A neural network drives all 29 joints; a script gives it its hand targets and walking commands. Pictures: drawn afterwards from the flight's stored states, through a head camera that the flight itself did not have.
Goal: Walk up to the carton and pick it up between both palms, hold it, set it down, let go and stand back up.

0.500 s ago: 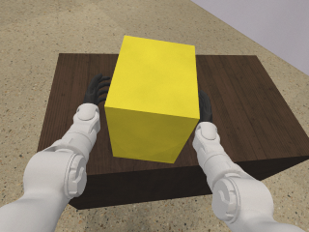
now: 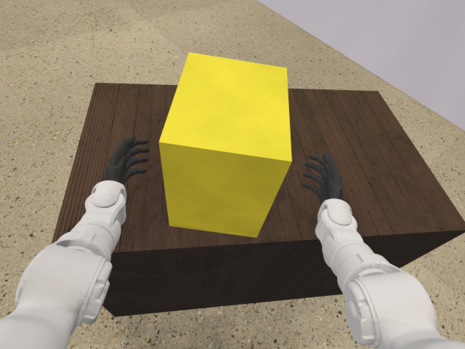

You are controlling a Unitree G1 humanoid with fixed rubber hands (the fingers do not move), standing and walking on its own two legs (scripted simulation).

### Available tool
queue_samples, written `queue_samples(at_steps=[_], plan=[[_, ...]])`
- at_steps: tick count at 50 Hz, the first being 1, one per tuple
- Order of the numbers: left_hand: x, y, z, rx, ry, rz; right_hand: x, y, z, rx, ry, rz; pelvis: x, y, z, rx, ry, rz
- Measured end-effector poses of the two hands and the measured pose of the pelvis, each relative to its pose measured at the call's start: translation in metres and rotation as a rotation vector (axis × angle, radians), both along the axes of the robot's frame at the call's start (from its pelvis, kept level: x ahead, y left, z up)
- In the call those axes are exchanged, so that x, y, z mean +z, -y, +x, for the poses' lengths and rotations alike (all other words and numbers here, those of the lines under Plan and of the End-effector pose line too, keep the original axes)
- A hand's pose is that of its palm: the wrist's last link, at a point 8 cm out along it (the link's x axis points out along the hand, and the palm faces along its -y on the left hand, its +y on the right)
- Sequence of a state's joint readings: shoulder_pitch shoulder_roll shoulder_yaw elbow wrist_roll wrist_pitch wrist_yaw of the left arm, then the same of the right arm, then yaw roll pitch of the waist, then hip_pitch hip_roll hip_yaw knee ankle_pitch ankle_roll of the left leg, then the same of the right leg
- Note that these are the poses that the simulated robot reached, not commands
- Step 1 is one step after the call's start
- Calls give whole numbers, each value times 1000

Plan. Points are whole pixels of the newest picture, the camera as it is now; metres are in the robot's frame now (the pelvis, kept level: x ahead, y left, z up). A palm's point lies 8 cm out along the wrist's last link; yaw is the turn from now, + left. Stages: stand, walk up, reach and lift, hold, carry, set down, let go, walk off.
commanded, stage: set down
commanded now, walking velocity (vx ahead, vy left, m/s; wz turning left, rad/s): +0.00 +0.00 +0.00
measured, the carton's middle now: (225, 150) +0.52 +0.00 +0.01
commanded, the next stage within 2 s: none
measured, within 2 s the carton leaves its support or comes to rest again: neither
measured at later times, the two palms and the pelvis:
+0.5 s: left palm (100, 201) +0.38 +0.22 +0.02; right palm (306, 215) +0.36 -0.14 +0.03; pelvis +0.01 +0.00 +0.00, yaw +1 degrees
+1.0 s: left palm (91, 267) +0.28 +0.22 -0.01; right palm (337, 265) +0.27 -0.18 +0.02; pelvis +0.03 -0.01 +0.02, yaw -1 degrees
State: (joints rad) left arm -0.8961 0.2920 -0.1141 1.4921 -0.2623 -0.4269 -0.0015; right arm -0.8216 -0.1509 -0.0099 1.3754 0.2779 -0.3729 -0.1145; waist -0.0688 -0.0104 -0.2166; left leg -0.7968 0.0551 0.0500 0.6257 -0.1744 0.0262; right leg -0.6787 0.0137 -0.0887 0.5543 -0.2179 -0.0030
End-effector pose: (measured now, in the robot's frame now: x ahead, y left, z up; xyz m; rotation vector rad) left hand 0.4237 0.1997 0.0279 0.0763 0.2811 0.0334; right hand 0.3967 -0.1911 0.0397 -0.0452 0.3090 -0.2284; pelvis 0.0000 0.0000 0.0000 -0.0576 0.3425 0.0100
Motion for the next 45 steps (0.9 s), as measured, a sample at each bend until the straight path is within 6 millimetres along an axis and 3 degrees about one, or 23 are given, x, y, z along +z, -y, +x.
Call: queue_samples(at_steps=[4,8,17,28,33,37,45], plan=[[-3,4,-9,14,8,-7,-9,3,-12,9,1,14,-5,5,-10,0,-7,6],[1,5,-14,18,28,-19,-2,-3,-16,32,64,21,-8,9,-16,4,4,14],[10,0,-22,13,57,-76,13,-30,-21,66,91,-11,-7,13,-8,9,63,25],[-13,-28,-54,2,16,-11,-23,-49,-41,21,33,67,4,-6,11,12,152,-8],[-5,-35,-69,-8,38,21,-32,-38,-62,-32,69,96,11,-15,21,10,165,-8],[-1,-32,-81,-26,43,2,-26,-23,-82,-56,107,76,16,-17,27,-7,219,2],[-22,-20,-117,-2,4,-80,-15,-7,-109,-14,96,15,22,-6,28,-26,327,22]])
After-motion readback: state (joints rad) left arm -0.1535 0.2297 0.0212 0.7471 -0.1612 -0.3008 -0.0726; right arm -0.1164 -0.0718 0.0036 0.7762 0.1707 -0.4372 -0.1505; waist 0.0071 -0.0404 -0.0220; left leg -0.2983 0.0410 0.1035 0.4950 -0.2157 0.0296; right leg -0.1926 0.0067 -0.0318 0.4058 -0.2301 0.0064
